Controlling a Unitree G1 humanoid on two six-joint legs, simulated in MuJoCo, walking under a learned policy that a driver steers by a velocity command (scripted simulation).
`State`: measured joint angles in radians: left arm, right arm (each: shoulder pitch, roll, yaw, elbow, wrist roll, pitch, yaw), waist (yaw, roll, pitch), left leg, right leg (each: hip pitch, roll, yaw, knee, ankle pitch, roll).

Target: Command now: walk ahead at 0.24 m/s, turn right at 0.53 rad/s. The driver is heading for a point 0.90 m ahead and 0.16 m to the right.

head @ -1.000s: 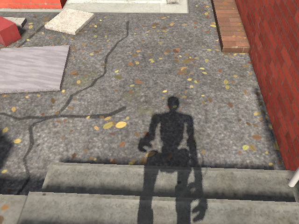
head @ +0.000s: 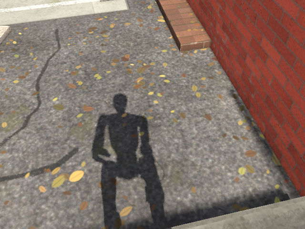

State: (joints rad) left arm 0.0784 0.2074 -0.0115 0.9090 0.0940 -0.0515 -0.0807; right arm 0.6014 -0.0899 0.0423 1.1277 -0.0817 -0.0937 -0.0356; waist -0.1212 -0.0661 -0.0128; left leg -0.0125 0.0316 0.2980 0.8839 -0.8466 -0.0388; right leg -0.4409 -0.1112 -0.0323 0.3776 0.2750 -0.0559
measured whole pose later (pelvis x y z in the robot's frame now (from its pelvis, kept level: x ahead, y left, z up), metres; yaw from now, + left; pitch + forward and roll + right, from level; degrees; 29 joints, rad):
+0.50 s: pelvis +0.17 +0.04 -0.11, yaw -17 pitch +5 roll +1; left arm 0.24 0.25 0.05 0.79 0.06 -0.09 -0.05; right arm 0.34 -0.26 -0.03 0.80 -0.07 -0.11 0.02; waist -0.04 -0.03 -0.07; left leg -0.51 -0.01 0.08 0.97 -0.55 0.05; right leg -0.78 0.09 0.16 1.35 -0.50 -0.04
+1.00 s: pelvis +0.33 -0.09 -0.17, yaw -20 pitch +1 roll +4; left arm -0.02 0.24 -0.04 0.80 0.10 -0.05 -0.08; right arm 0.63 -0.16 0.04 1.12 -0.09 -0.10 0.05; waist -0.19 -0.05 0.00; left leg -0.12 0.07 0.06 1.11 -0.90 -0.05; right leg -0.42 -0.10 -0.03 0.36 0.31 -0.04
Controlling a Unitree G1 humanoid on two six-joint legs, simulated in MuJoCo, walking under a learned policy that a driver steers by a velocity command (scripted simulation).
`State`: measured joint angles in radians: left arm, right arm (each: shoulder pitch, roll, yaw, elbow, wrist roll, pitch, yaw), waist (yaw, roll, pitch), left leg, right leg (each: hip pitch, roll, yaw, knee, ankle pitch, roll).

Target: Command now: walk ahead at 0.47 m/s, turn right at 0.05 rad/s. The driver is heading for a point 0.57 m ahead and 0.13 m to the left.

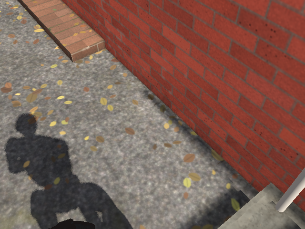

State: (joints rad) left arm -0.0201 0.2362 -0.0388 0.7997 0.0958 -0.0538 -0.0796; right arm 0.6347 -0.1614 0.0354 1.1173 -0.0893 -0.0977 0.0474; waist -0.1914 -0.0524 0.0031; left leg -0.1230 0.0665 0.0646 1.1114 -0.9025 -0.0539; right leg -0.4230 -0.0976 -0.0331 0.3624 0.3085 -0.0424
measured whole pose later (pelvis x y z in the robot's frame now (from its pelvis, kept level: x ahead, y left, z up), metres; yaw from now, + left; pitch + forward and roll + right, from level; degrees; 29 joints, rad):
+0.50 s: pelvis +0.25 +0.00 -0.08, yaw +8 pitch +0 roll -4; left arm 0.57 0.07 -0.06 1.09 0.12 -0.13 0.01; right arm 0.11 -0.19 0.02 0.85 -0.10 -0.06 0.08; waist 0.08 0.07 0.02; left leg -0.67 0.15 -0.06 0.65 0.41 0.09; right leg -0.07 -0.02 -0.25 0.72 -0.63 0.01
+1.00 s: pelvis +0.50 +0.08 -0.18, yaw +17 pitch +2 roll +3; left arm 0.05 0.22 0.06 0.85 0.00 -0.06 0.03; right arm 0.20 -0.21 -0.05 0.96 0.01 -0.03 -0.02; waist -0.03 -0.04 -0.01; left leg -0.25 -0.04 0.02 0.51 -0.29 0.00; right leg -0.55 -0.05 0.04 0.62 0.02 0.03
